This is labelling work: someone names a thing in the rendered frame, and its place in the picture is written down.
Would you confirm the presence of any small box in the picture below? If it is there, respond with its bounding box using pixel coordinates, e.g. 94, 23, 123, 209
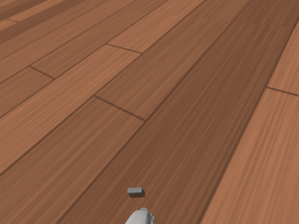
128, 187, 143, 195

